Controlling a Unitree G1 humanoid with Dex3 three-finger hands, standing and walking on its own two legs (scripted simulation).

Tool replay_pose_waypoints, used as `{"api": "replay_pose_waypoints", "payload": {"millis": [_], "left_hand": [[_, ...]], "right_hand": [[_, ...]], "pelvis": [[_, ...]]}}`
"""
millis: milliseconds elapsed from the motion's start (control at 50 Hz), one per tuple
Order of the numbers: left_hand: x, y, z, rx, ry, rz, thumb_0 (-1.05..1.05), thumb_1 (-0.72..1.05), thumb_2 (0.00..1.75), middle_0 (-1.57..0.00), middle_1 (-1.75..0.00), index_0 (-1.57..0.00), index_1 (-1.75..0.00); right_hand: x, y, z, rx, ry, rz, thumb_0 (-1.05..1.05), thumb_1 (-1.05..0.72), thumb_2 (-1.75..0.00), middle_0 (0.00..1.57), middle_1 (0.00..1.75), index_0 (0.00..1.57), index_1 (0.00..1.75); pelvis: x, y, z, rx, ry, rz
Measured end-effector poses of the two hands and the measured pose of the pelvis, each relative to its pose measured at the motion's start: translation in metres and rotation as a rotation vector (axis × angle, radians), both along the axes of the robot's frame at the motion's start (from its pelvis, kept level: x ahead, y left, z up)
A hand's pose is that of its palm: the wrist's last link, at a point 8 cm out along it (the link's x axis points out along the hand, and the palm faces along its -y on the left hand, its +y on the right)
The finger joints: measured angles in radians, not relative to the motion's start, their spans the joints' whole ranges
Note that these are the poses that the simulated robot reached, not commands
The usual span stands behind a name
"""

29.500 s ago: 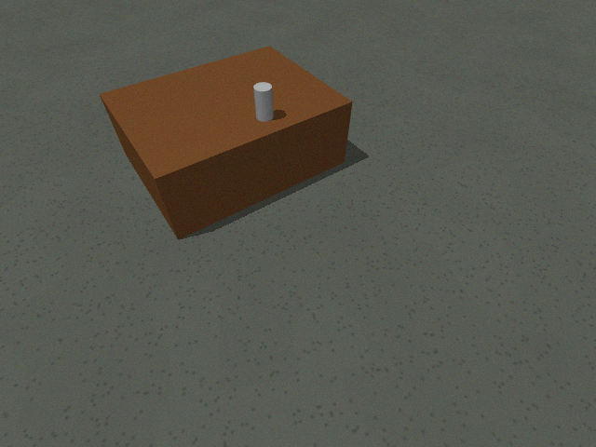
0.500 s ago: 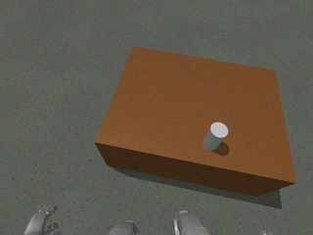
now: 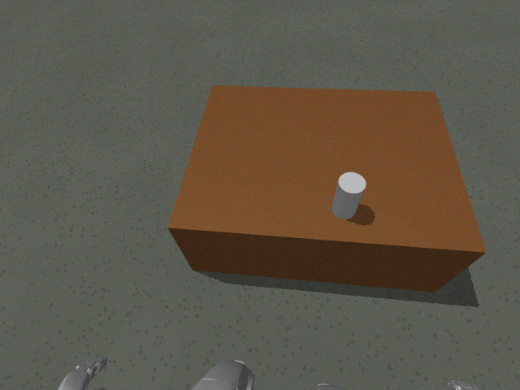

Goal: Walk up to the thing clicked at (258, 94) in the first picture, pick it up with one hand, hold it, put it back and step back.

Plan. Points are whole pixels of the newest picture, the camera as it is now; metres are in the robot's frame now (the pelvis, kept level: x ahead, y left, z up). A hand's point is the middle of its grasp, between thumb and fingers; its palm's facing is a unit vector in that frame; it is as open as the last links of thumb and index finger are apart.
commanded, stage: step back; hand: right
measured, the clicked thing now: (347, 196) +0.67 -0.20 -0.33
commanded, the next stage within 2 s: none
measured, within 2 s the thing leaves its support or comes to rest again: neither
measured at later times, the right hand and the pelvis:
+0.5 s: hand out of the picture -0.03 -0.28 -0.15, palm faces +0.01 +0.91 -0.41, open 7.4 cm; pelvis -0.16 +0.00 -0.01, yaw -2 degrees
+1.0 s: hand out of the picture -0.21 -0.26 -0.14, palm faces -0.03 +0.90 -0.43, open 7.4 cm; pelvis -0.32 +0.00 +0.00, yaw -2 degrees
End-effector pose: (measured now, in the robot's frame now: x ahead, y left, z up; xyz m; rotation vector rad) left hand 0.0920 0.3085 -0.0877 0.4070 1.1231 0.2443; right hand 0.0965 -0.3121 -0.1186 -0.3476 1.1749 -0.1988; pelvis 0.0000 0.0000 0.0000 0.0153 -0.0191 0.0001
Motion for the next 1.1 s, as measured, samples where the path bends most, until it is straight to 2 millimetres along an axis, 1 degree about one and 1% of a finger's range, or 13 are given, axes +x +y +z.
{"api": "replay_pose_waypoints", "payload": {"millis": [60, 120, 240, 360, 460, 500, 580, 680, 780, 840, 900, 1020, 1100], "left_hand": [[-0.002, 0.009, -0.001, 0.007, -0.049, -0.008, 0.01, 0.90, 0.90, -0.20, -0.30, -0.21, -0.30], [-0.007, 0.022, -0.011, -0.005, -0.091, -0.008, 0.01, 0.90, 0.90, -0.20, -0.30, -0.21, -0.30], [-0.038, 0.029, -0.018, -0.039, -0.058, 0.014, 0.01, 0.91, 0.90, -0.20, -0.30, -0.21, -0.30], [-0.086, 0.022, -0.021, -0.055, -0.008, -0.002, 0.01, 0.91, 0.90, -0.20, -0.30, -0.21, -0.30], [-0.131, 0.010, -0.028, -0.034, 0.034, -0.025, 0.01, 0.91, 0.90, -0.20, -0.30, -0.21, -0.30], [-0.153, 0.002, -0.027, -0.034, 0.052, -0.021, 0.01, 0.91, 0.90, -0.20, -0.30, -0.21, -0.30], [-0.191, -0.004, -0.016, -0.036, 0.070, -0.007, 0.01, 0.90, 0.90, -0.20, -0.30, -0.21, -0.30], [-0.214, 0.005, -0.010, -0.008, 0.036, 0.000, 0.01, 0.90, 0.90, -0.20, -0.30, -0.21, -0.30], [-0.227, 0.023, -0.021, -0.011, -0.042, 0.012, 0.01, 0.90, 0.90, -0.20, -0.30, -0.21, -0.30], [-0.243, 0.025, -0.023, -0.027, -0.038, 0.022, 0.01, 0.90, 0.90, -0.20, -0.30, -0.21, -0.30], [-0.261, 0.021, -0.022, -0.043, -0.028, 0.023, 0.01, 0.91, 0.90, -0.20, -0.30, -0.21, -0.30], [-0.316, 0.010, -0.025, -0.051, 0.035, -0.005, 0.01, 0.91, 0.90, -0.20, -0.30, -0.21, -0.30], [-0.358, -0.002, -0.030, -0.035, 0.074, -0.018, 0.01, 0.91, 0.90, -0.20, -0.30, -0.21, -0.30]], "right_hand": [[-0.025, 0.004, -0.002, -0.019, 0.042, 0.017, 0.00, -0.91, -0.90, 0.20, 0.30, 0.20, 0.30], [-0.048, 0.011, -0.004, -0.042, 0.059, 0.033, 0.00, -0.91, -0.90, 0.20, 0.30, 0.20, 0.30], [-0.087, 0.026, 0.013, -0.041, 0.042, 0.027, 0.00, -0.90, -0.90, 0.21, 0.30, 0.21, 0.30], [-0.105, 0.019, 0.024, -0.061, -0.030, 0.026, 0.00, -0.90, -0.90, 0.21, 0.30, 0.21, 0.30], [-0.123, 0.001, 0.013, -0.054, -0.092, 0.017, 0.00, -0.90, -0.90, 0.21, 0.30, 0.21, 0.30], [-0.135, -0.006, 0.007, -0.046, -0.099, -0.001, 0.00, -0.90, -0.90, 0.21, 0.30, 0.21, 0.30], [-0.164, -0.007, 0.009, -0.029, -0.074, -0.021, 0.00, -0.90, -0.90, 0.21, 0.30, 0.20, 0.30], [-0.207, -0.002, 0.008, -0.033, -0.027, 0.003, 0.00, -0.91, -0.90, 0.21, 0.30, 0.20, 0.30], [-0.249, 0.010, 0.000, -0.056, 0.028, 0.038, 0.00, -0.91, -0.90, 0.20, 0.30, 0.20, 0.30], [-0.273, 0.019, 0.005, -0.041, 0.037, 0.044, 0.00, -0.90, -0.90, 0.21, 0.30, 0.21, 0.30], [-0.292, 0.020, 0.014, -0.044, 0.017, 0.038, 0.00, -0.90, -0.90, 0.21, 0.30, 0.21, 0.30], [-0.315, 0.005, 0.024, -0.065, -0.070, 0.030, 0.00, -0.90, -0.90, 0.21, 0.30, 0.21, 0.30], [-0.335, -0.017, 0.017, -0.066, -0.117, 0.021, 0.00, -0.90, -0.90, 0.21, 0.30, 0.21, 0.30]], "pelvis": [[-0.017, 0.006, -0.003, -0.007, 0.002, 0.025], [-0.036, 0.015, -0.012, -0.010, -0.004, 0.050], [-0.071, 0.020, -0.004, -0.025, -0.017, 0.029], [-0.105, 0.015, -0.001, -0.038, -0.006, -0.013], [-0.140, 0.004, -0.013, -0.028, -0.008, -0.052], [-0.155, 0.001, -0.014, -0.058, -0.022, -0.038], [-0.177, -0.001, -0.005, -0.009, -0.018, -0.044], [-0.205, 0.003, -0.003, 0.002, -0.006, -0.013], [-0.242, 0.012, -0.015, 0.012, -0.020, 0.028], [-0.264, 0.014, -0.011, -0.004, -0.032, 0.020], [-0.282, 0.011, -0.005, -0.022, -0.026, 0.008], [-0.325, 0.002, -0.004, -0.032, -0.012, -0.040], [-0.356, -0.012, -0.013, -0.022, -0.006, -0.073]]}}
